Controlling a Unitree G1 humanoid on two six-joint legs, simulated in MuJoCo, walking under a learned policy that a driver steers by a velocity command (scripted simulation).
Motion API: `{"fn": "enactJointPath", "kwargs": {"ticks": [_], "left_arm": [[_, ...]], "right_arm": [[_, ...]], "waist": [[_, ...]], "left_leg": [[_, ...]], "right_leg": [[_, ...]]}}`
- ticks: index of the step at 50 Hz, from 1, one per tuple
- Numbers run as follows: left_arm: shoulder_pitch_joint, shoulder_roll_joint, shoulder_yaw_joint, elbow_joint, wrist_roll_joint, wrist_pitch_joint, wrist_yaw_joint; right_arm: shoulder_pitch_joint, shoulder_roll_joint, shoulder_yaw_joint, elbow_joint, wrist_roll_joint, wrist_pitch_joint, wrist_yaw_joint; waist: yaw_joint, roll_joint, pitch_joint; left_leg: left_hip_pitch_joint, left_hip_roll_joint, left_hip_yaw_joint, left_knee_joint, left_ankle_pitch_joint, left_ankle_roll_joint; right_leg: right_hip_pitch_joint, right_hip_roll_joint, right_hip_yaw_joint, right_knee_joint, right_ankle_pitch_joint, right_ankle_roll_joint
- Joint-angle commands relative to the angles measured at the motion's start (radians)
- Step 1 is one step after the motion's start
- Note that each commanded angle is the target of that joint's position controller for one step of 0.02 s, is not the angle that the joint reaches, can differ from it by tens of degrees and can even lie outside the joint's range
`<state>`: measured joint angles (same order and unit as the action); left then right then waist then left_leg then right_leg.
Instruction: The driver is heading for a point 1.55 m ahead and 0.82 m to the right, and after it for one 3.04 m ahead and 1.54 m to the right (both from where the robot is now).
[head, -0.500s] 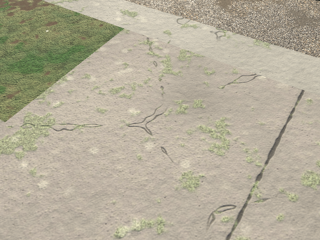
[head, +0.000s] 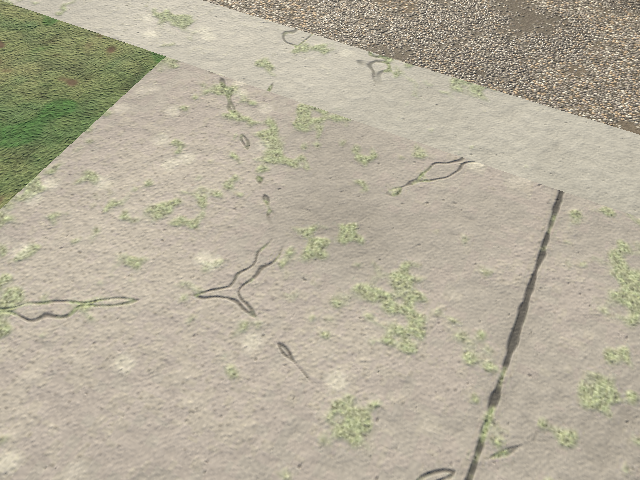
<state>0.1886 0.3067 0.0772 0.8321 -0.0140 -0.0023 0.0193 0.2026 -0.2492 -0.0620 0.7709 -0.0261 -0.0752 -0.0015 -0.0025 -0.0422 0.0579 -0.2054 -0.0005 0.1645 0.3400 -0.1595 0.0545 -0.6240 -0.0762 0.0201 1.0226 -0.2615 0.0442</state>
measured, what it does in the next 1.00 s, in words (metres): walks ahead, turning right: right foot, then left foot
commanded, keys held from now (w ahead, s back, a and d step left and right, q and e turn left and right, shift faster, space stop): e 0.80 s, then w+e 0.20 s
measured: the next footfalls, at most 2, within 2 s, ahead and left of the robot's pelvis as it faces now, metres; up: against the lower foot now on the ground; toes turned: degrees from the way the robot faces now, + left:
right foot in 0.24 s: +0.15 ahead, -0.14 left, +0.00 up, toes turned -11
left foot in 0.68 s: +0.20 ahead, +0.09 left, +0.00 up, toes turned -28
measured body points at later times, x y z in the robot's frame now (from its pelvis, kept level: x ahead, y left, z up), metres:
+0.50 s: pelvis +0.08 -0.04 -0.01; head +0.13 -0.07 +0.44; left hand +0.31 +0.20 -0.09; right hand +0.18 -0.35 -0.12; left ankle +0.15 +0.12 -0.69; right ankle +0.11 -0.13 -0.75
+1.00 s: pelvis +0.12 -0.02 +0.00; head +0.14 -0.03 +0.45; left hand +0.41 +0.11 -0.09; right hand +0.04 -0.32 -0.10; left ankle +0.17 +0.10 -0.75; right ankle +0.04 -0.14 -0.70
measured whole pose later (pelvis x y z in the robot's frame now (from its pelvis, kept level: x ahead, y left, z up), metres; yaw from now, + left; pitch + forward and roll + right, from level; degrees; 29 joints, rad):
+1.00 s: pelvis +0.12 -0.02 +0.00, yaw -35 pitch +3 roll +0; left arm 0.19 0.31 0.08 0.60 -0.02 0.05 -0.02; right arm 0.23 -0.28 -0.08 0.73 0.01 -0.01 -0.03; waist -0.04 -0.01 0.01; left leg -0.18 0.07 0.10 0.40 -0.26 -0.01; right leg -0.46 -0.04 -0.01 0.84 -0.39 0.04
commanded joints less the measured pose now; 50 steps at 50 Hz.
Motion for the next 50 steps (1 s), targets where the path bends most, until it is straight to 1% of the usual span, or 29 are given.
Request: {"fn": "enactJointPath", "kwargs": {"ticks": [1,4,8,10,11,12,13,14,15,16,17,18,20,24,27,30,32,33,34,35,36,37,38,39,40,42,44,47,50], "left_arm": [[0.055,0.023,0.004,-0.064,0.008,0.009,-0.014],[-0.02,0.033,0.005,-0.115,0.008,0.014,-0.036],[-0.072,0.057,0.019,-0.179,0.005,0.03,-0.057],[-0.044,0.062,0.028,-0.19,0.002,0.033,-0.061],[0.015,0.094,0.044,-0.182,0.007,0.029,-0.052],[0.1,0.21,0.08,-0.178,0.01,0.026,-0.028],[0.1,0.3,0.09,-0.2,0.03,0.021,-0.015],[0.122,0.231,0.068,-0.209,0.033,0.005,-0.028],[0.071,0.203,0.06,-0.215,0.025,-0.008,-0.032],[0.02,0.173,0.055,-0.217,0.005,-0.012,-0.027],[-0.025,0.145,0.046,-0.226,-0.005,-0.005,-0.018],[-0.054,0.139,0.041,-0.236,-0.001,0.001,-0.01],[-0.062,0.153,0.045,-0.25,0.013,0.007,-0.001],[-0.045,0.175,0.056,-0.257,0.005,0.016,0.013],[-0.053,0.176,0.056,-0.269,0.008,0.026,0.012],[-0.058,0.17,0.054,-0.28,0.006,0.033,0.006],[-0.084,0.162,0.05,-0.292,-0.005,0.042,0.008],[-0.077,0.145,0.045,-0.297,-0.008,0.045,0.012],[-0.047,0.094,0.03,-0.305,0.0,0.046,0.013],[-0.034,0.095,0.034,-0.34,-0.007,0.035,0.009],[-0.02,0.182,0.06,-0.319,0.009,0.024,0.007],[-0.001,0.21,0.075,-0.292,-0.001,0.027,0.002],[0.024,0.189,0.075,-0.267,-0.002,0.039,0.005],[0.025,0.167,0.069,-0.264,0.002,0.048,0.006],[0.017,0.135,0.06,-0.268,-0.003,0.054,0.002],[-0.047,0.1,0.042,-0.302,-0.015,0.053,-0.008],[-0.108,0.091,0.033,-0.333,-0.014,0.046,-0.018],[-0.134,0.07,0.018,-0.355,-0.006,0.031,-0.034],[-0.106,0.073,0.017,-0.345,-0.009,0.02,-0.046]], "right_arm": [[-0.094,-0.145,-0.036,-0.066,0.005,-0.004,-0.027],[-0.078,-0.175,-0.045,-0.049,0.016,0.02,-0.035],[-0.063,-0.205,-0.059,-0.036,0.043,0.051,-0.031],[-0.074,-0.205,-0.061,-0.034,0.059,0.062,-0.033],[-0.039,-0.191,-0.059,-0.019,0.058,0.064,-0.031],[-0.01,-0.166,-0.053,-0.029,0.03,0.059,-0.028],[-0.022,-0.106,-0.028,-0.082,-0.012,0.052,-0.024],[-0.073,-0.139,-0.035,-0.075,0.006,0.049,-0.015],[-0.11,-0.155,-0.039,-0.087,0.038,0.052,-0.011],[-0.11,-0.149,-0.04,-0.077,0.035,0.056,-0.02],[-0.12,-0.161,-0.045,-0.074,0.022,0.061,-0.031],[-0.113,-0.165,-0.048,-0.074,0.018,0.067,-0.035],[-0.083,-0.14,-0.043,-0.07,0.021,0.071,-0.036],[-0.104,-0.112,-0.029,-0.075,0.024,0.07,-0.036],[-0.113,-0.123,-0.031,-0.081,0.03,0.068,-0.027],[-0.104,-0.134,-0.036,-0.088,0.035,0.054,-0.013],[-0.05,-0.133,-0.041,-0.077,0.035,0.043,-0.003],[-0.015,-0.154,-0.051,-0.067,0.03,0.04,-0.002],[0.017,-0.228,-0.068,-0.072,0.01,0.044,-0.008],[-0.012,-0.296,-0.081,-0.067,-0.019,0.053,-0.009],[-0.057,-0.232,-0.066,-0.106,-0.024,0.047,-0.012],[-0.105,-0.181,-0.052,-0.121,-0.014,0.047,-0.02],[-0.141,-0.16,-0.046,-0.129,0.002,0.049,-0.025],[-0.144,-0.148,-0.042,-0.131,0.018,0.05,-0.029],[-0.131,-0.149,-0.038,-0.129,0.02,0.055,-0.035],[-0.05,-0.162,-0.044,-0.114,0.018,0.064,-0.044],[0.01,-0.188,-0.053,-0.105,0.023,0.065,-0.048],[0.024,-0.229,-0.067,-0.104,0.032,0.053,-0.037],[0.011,-0.249,-0.074,-0.1,0.045,0.039,-0.015]], "waist": [[0.036,0.134,-0.094],[0.007,0.117,-0.09],[-0.007,0.129,-0.083],[0.019,0.126,-0.099],[0.043,0.084,-0.134],[0.057,-0.084,-0.203],[0.021,-0.291,-0.254],[0.08,-0.139,-0.371],[0.065,-0.088,-0.302],[0.038,-0.029,-0.242],[0.021,-0.013,-0.202],[-0.003,-0.031,-0.191],[-0.019,-0.053,-0.205],[0.001,-0.072,-0.211],[0.013,-0.106,-0.192],[0.016,-0.13,-0.181],[-0.02,-0.13,-0.179],[-0.032,-0.108,-0.182],[-0.013,0.053,-0.197],[0.031,0.361,-0.134],[0.017,0.278,-0.129],[0.036,0.202,-0.12],[0.05,0.167,-0.103],[0.038,0.166,-0.091],[0.029,0.167,-0.083],[-0.026,0.194,-0.093],[-0.073,0.221,-0.095],[-0.085,0.22,-0.088],[-0.068,0.222,-0.057]], "left_leg": [[-0.005,0.273,-0.05,-0.123,0.456,0.165],[0.052,0.299,-0.035,-0.099,0.422,0.164],[0.136,0.34,-0.046,0.007,0.408,0.138],[0.151,0.322,-0.021,0.122,0.44,0.089],[0.119,0.269,0.018,0.252,0.456,0.039],[-0.045,0.176,0.069,0.503,0.251,-0.047],[-0.4,-0.005,0.02,0.827,-0.517,-0.137],[-0.436,-0.01,-0.205,0.949,-0.569,-0.127],[-0.479,0.015,-0.227,0.962,-0.494,-0.11],[-0.494,0.039,-0.233,0.904,-0.41,-0.101],[-0.485,0.051,-0.236,0.844,-0.347,-0.103],[-0.422,0.046,-0.232,0.812,-0.303,-0.107],[-0.364,0.018,-0.223,0.733,-0.256,-0.119],[-0.298,-0.005,-0.237,0.537,-0.205,-0.138],[-0.241,-0.022,-0.242,0.439,-0.189,-0.134],[-0.198,-0.035,-0.244,0.328,-0.199,-0.115],[-0.097,-0.041,-0.224,0.139,-0.101,-0.09],[-0.001,0.002,-0.241,0.045,-0.013,-0.067],[0.112,0.205,-0.414,-0.005,0.038,0.006],[0.09,0.39,-0.668,-0.057,0.214,0.178],[0.052,0.433,-0.676,-0.053,0.256,0.241],[0.032,0.373,-0.559,-0.031,0.256,0.202],[0.03,0.303,-0.46,-0.013,0.235,0.153],[0.05,0.279,-0.409,-0.006,0.243,0.138],[0.05,0.257,-0.357,-0.007,0.273,0.138],[0.12,0.242,-0.322,-0.061,0.031,0.139],[0.181,0.271,-0.346,-0.102,-0.154,0.145],[0.163,0.301,-0.314,-0.129,-0.225,0.138],[0.073,0.299,-0.245,-0.136,-0.236,0.124]], "right_leg": [[0.111,-0.036,0.01,-0.119,0.134,0.002],[0.116,-0.028,-0.02,-0.224,0.14,-0.01],[0.113,-0.001,-0.063,-0.314,0.003,-0.05],[0.194,0.038,-0.1,-0.445,0.045,-0.086],[0.321,0.07,-0.094,-0.547,0.188,-0.118],[0.534,-0.048,0.106,-0.579,0.631,-0.188],[0.735,-0.295,0.492,-0.57,0.942,-0.423],[0.743,-0.313,0.522,-0.605,0.853,-0.473],[0.694,-0.269,0.419,-0.618,0.753,-0.425],[0.634,-0.208,0.349,-0.626,0.613,-0.358],[0.569,-0.179,0.321,-0.643,0.524,-0.32],[0.494,-0.15,0.293,-0.659,0.502,-0.307],[0.456,-0.123,0.276,-0.667,0.507,-0.304],[0.434,-0.099,0.298,-0.661,0.377,-0.29],[0.392,-0.086,0.352,-0.664,0.239,-0.278],[0.402,-0.08,0.426,-0.64,0.221,-0.263],[0.384,-0.047,0.438,-0.592,0.234,-0.227],[0.333,-0.011,0.419,-0.55,0.169,-0.187],[0.203,0.072,0.32,-0.373,-0.058,-0.126],[-0.002,0.226,0.116,-0.179,-0.354,-0.068],[-0.013,0.151,0.145,0.051,-0.363,-0.031],[-0.004,0.138,0.14,0.137,-0.294,-0.018],[-0.004,0.128,0.121,0.178,-0.24,0.002],[-0.034,0.121,0.113,0.216,-0.186,0.02],[-0.034,0.115,0.09,0.22,-0.158,0.033],[-0.077,0.086,0.031,0.12,-0.091,0.041],[-0.096,0.06,0.012,0.015,-0.092,0.042],[-0.013,0.033,-0.025,-0.141,-0.125,0.015],[0.134,0.038,-0.079,-0.284,-0.141,-0.031]]}}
